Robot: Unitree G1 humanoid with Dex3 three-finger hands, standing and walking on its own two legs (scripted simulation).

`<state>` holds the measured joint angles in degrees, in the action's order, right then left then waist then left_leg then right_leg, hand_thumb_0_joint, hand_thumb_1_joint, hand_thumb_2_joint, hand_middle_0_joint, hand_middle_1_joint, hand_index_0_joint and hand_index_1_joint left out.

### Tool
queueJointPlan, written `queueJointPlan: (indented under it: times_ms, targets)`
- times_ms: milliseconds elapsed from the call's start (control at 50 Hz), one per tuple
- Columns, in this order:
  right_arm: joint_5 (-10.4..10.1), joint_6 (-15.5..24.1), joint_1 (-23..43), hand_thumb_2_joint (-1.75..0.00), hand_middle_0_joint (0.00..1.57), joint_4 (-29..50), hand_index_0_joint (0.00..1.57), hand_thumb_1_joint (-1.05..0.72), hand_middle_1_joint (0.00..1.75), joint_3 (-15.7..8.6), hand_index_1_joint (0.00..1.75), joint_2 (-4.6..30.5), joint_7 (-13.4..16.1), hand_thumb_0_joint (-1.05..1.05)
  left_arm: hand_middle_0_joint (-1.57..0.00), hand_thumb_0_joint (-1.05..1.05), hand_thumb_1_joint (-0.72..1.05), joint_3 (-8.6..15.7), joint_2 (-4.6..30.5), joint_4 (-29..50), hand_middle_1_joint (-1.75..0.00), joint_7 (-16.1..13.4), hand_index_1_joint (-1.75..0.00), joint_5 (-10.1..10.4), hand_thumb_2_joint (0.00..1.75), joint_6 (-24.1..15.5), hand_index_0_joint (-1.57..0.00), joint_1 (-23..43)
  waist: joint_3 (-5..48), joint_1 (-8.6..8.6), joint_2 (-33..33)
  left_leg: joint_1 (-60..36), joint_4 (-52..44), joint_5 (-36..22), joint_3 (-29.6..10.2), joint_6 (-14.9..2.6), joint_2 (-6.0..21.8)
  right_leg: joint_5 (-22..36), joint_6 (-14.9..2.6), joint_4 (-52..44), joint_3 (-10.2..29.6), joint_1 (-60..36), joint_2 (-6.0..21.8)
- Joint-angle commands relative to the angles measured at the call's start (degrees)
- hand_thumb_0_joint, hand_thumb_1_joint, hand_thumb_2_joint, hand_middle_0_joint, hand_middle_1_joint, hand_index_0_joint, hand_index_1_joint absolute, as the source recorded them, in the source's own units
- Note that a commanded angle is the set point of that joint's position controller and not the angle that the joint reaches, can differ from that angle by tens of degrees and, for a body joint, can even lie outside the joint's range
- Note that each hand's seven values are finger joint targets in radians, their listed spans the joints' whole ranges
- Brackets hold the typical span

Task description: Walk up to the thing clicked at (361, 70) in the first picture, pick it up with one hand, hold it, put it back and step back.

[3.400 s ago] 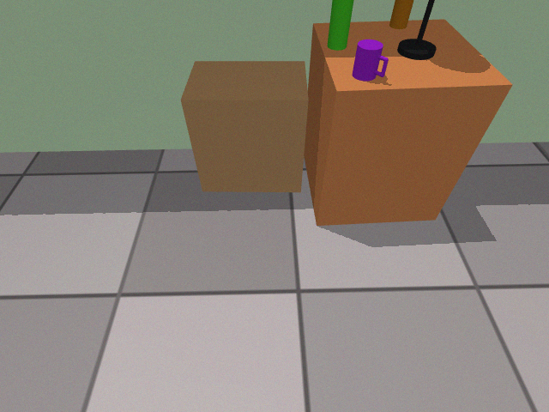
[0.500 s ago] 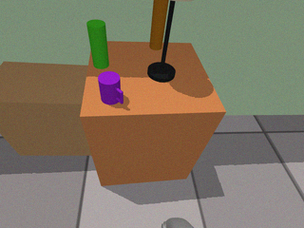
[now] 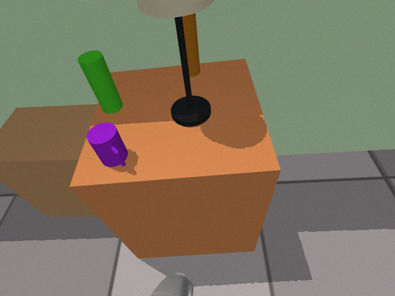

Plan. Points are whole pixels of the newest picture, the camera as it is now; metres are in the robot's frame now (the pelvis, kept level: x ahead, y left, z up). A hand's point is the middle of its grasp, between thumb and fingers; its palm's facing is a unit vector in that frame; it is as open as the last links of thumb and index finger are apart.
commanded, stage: walk up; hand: left
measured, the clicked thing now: (111, 148) +0.48 +0.28 -0.02
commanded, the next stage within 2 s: none
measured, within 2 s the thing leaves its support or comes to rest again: neither
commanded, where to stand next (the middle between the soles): +0.10 +0.06 m, yaw +3 degrees
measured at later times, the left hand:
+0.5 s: hand out of the picture +0.06 +0.31 -0.16, palm faces +0.05 -0.90 -0.44, open 7.4 cm
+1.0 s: hand out of the picture +0.06 +0.34 -0.16, palm faces +0.04 -0.92 -0.39, open 7.4 cm
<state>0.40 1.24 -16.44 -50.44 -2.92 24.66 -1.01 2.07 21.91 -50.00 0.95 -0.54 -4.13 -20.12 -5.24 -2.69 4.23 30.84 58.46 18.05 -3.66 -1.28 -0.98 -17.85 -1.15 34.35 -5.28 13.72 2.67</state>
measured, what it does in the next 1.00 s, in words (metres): steps on the spot: left foot, then right foot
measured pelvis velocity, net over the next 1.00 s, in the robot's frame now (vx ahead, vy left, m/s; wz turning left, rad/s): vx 0.00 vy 0.06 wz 0.07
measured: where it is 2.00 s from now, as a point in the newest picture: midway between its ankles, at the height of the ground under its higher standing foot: outside the picture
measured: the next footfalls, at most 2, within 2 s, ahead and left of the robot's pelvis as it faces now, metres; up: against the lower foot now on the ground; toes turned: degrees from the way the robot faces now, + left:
left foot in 0.22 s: +0.11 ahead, +0.14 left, +0.00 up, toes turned +6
right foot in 0.50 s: +0.07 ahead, -0.07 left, +0.00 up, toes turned +3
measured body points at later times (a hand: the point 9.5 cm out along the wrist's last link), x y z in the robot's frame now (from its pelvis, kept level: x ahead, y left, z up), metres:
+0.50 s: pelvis +0.00 +0.02 -0.02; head +0.04 +0.01 +0.43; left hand +0.05 +0.35 -0.13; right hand +0.17 -0.28 -0.13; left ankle +0.07 +0.13 -0.73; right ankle +0.03 -0.10 -0.73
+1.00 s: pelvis +0.00 +0.06 -0.01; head +0.02 +0.07 +0.44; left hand +0.05 +0.39 -0.13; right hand +0.08 -0.25 -0.13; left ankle +0.01 +0.19 -0.73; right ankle +0.03 -0.08 -0.73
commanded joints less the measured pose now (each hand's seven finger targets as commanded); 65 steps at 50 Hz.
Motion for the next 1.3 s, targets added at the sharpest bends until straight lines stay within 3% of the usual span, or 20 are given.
queueJointPlan:
  times_ms: [0,140,200,220,240,260,320,460,480,520,540,600,720,780,800,900,960,1000,1080,1280]
  targets:
    - [0.9,-0.91,0.17,-0.9,0.2,4.71,0.2,-0.9,0.3,-3.25,0.3,8.38,0.34,0.0,-0.2,0.0,0.9,5.07,16.87,4.33,-0.3,-3.03,-0.3,0.15,0.9,-1.78,-0.2,-1.27,2.8,0.32,-11.28,1.29,-4.58,-2.23,-2.02,0.34,1.52,47.78,-8.24,-7.26,9.28,-6.72,16.04]
    - [1.09,-1.61,6.14,-0.9,0.2,6.98,0.2,-0.9,0.3,-3.55,0.3,7.72,-0.58,0.0,-0.2,0.0,0.9,4.65,18.03,5.36,-0.3,-4.17,-0.3,0.33,0.9,-0.29,-0.2,0.73,5.21,-0.15,-13.42,-5.77,-15.1,-0.55,4.01,-1.53,2.43,44.22,-9.17,-0.68,7.45,-6.17,16.19]
    - [1.4,-1.0,0.85,-0.9,0.2,4.94,0.2,-0.9,0.3,-4.4,0.3,9.17,-0.47,0.0,-0.2,0.0,0.9,3.78,17.19,5.65,-0.3,-4.14,-0.3,0.81,0.9,0.14,-0.2,3.66,8.55,4.38,-8.72,-19.39,-26.45,-10.94,4.15,-4.65,1.36,34.91,-5.72,11.32,3.46,0.14,12.54]
    - [1.49,-0.66,-0.94,-0.9,0.2,4.45,0.2,-0.9,0.3,-5.51,0.3,12.76,-0.05,0.0,-0.2,0.0,0.9,2.99,14.63,5.84,-0.3,-4.08,-0.3,1.1,0.9,0.06,-0.2,1.94,11.47,5.44,0.6,-27.54,-28.27,-23.85,-4.75,-8.2,6.63,25.35,-2.07,22.8,0.2,7.28,7.33]
    - [1.43,-0.31,-1.15,-0.9,0.2,5.5,0.2,-0.9,0.3,-6.22,0.3,15.55,0.42,0.0,-0.2,0.0,0.9,2.19,10.74,6.73,-0.3,-3.96,-0.3,1.62,0.9,0.13,-0.2,0.98,13.57,5.3,9.84,-35.87,-27.53,-40.28,-19.96,-14.22,16.76,-4.78,1.09,31.42,-0.14,19.76,-0.41]
    - [-0.29,-0.51,-0.97,-0.9,0.2,5.12,0.2,-0.9,0.3,-5.65,0.3,14.99,0.55,0.0,-0.2,0.0,0.9,2.59,12.41,5.6,-0.3,-4.62,-0.3,1.42,0.9,1.15,-0.2,2.4,14.66,5.82,7.45,-29.83,-30.26,-36.35,-23.79,-19.69,22.13,-20.01,0.35,32.0,3.37,15.84,0.25]
    - [0.41,-1.86,8.53,-0.9,0.2,7.01,0.2,-0.9,0.3,-4.23,0.3,11.39,0.94,0.0,-0.2,0.0,0.9,2.82,13.76,2.93,-0.3,-4.04,-0.3,1.04,0.9,1.83,-0.2,2.84,6.6,2.71,2.97,-12.66,-32.89,-14.99,-10.58,-14.3,14.72,-17.0,-0.6,27.33,5.67,10.42,2.04]
    - [0.79,-3.07,11.89,-0.9,0.2,6.88,0.2,-0.9,0.3,-3.56,0.3,11.65,-0.11,0.0,-0.2,0.0,0.9,3.24,12.24,-2.03,-0.3,-4.2,-0.3,-0.46,0.9,0.26,-0.2,-1.85,8.16,0.74,2.68,-7.78,-26.18,-1.68,-8.04,-10.22,11.32,0.22,0.1,-1.58,1.22,-2.81,-2.12]
    - [0.32,-3.17,11.69,-0.9,0.2,6.6,0.2,-0.9,0.3,-2.61,0.3,8.86,-0.11,0.0,-0.2,0.0,0.9,3.65,13.35,-2.18,-0.3,-4.43,-0.3,-1.02,0.9,-0.31,-0.2,-2.51,8.65,-0.68,-1.83,-5.14,-20.83,0.38,-6.56,-7.29,9.52,-0.68,-0.73,-6.6,6.92,-6.11,0.03]
    - [0.66,-3.34,12.54,-0.9,0.2,6.76,0.2,-0.9,0.3,-2.23,0.3,7.1,0.15,0.0,-0.2,0.0,0.9,5.63,22.29,0.19,-0.3,-4.71,-0.3,-2.31,0.9,-0.74,-0.2,4.16,3.53,0.05,-16.17,3.44,-5.16,13.02,-0.75,-0.82,0.57,-12.56,-11.64,-19.24,37.97,2.24,22.46]
    - [1.12,-3.48,12.59,-0.9,0.2,5.34,0.2,-0.9,0.3,-3.61,0.3,10.8,0.59,0.0,-0.2,0.0,0.9,5.69,23.54,1.38,-0.3,-4.57,-0.3,-2.08,0.9,-0.47,-0.2,8.66,0.87,0.84,-14.69,-1.37,-0.44,13.7,-3.54,-0.37,3.69,-12.46,-15.58,-19.0,39.37,9.82,25.47]
    - [0.48,-2.8,9.57,-0.9,0.2,2.2,0.2,-0.9,0.3,-3.9,0.3,9.72,-0.29,0.0,-0.2,0.0,0.9,4.19,16.96,1.47,-0.3,-4.15,-0.3,-1.52,0.9,-0.92,-0.2,9.84,0.4,2.78,-10.14,-3.28,-3.71,8.13,-1.11,-0.2,2.55,3.47,-10.4,-11.99,20.49,4.89,14.49]
    - [0.44,-0.08,3.95,-0.9,0.2,-2.68,0.2,-0.9,0.3,-2.87,0.3,7.74,-0.05,0.0,-0.2,0.0,0.9,2.96,14.68,0.64,-0.3,-2.18,-0.3,-1.07,0.9,1.05,-0.2,11.12,6.9,4.57,-12.2,-21.6,-31.53,-0.54,5.76,0.86,-0.04,1.49,-4.61,-0.3,9.36,6.34,6.18]
    - [1.07,1.26,6.34,-0.9,0.2,-1.91,0.2,-0.9,0.3,-3.99,0.3,16.56,1.16,0.0,-0.2,0.0,0.9,2.1,11.53,0.01,-0.3,-2.29,-0.3,0.1,0.9,2.52,-0.2,8.46,6.57,3.33,2.42,-20.35,-40.33,7.84,-25.95,-10.63,20.9,-14.72,0.53,14.67,5.93,16.1,-0.81]
    - [0.63,1.12,8.27,-0.9,0.2,-2.15,0.2,-0.9,0.3,-4.69,0.3,18.13,1.03,0.0,-0.2,0.0,0.9,2.83,14.61,-1.2,-0.3,-2.4,-0.3,-0.32,0.9,2.45,-0.2,9.76,3.55,3.5,2.03,-13.65,-41.01,12.37,-27.02,-13.46,22.11,-15.9,0.03,16.46,7.2,12.46,0.75]
    - [0.17,1.28,12.58,-0.9,0.2,-2.59,0.2,-0.9,0.3,-1.69,0.3,11.0,0.83,0.0,-0.2,0.0,0.9,2.61,11.56,-4.99,-0.3,-1.74,-0.3,0.25,0.9,1.3,-0.2,4.88,5.45,-0.33,3.61,-11.48,-29.59,-9.85,-5.6,-3.85,9.92,4.93,-0.86,-5.73,4.81,-3.27,-0.48]
    - [-0.6,1.01,9.57,-0.9,0.2,-3.46,0.2,-0.9,0.3,-0.53,0.3,7.7,1.11,0.0,-0.2,0.0,0.9,3.07,16.12,-4.51,-0.3,-2.05,-0.3,-0.36,0.9,1.01,-0.2,9.49,7.46,2.17,-5.43,-10.12,-23.06,-3.9,0.95,-0.48,3.67,6.92,-6.23,-9.92,19.37,-4.62,8.7]
    - [-0.04,1.19,6.04,-0.9,0.2,-6.27,0.2,-0.9,0.3,-0.99,0.3,8.19,1.51,0.0,-0.2,0.0,0.9,2.34,15.39,-3.41,-0.3,-1.3,-0.3,-0.2,0.9,1.88,-0.2,15.38,4.97,4.93,-7.36,-18.68,-28.72,4.11,1.05,-0.67,3.54,0.23,-6.07,-9.43,17.45,4.91,9.44]
    - [0.04,1.76,11.79,-0.9,0.2,-6.16,0.2,-0.9,0.3,-1.16,0.3,11.64,1.16,0.0,-0.2,0.0,0.9,1.34,11.75,-6.19,-0.3,-0.9,-0.3,0.1,0.9,2.33,-0.2,12.63,2.27,1.19,-2.14,-14.19,-38.36,4.5,-10.85,-5.16,13.32,-1.5,-1.03,-4.26,7.4,2.29,0.19]
    - [-0.18,1.56,12.94,-0.9,0.2,-8.4,0.2,-0.9,0.3,-0.38,0.3,9.31,1.36,0.0,-0.2,0.0,0.9,0.89,12.04,-8.47,-0.3,-0.91,-0.3,0.47,0.9,1.88,-0.2,16.32,6.68,2.68,-3.28,-19.35,-34.72,-8.8,-0.77,-1.37,7.42,11.04,-1.82,-10.75,10.24,-3.31,3.7]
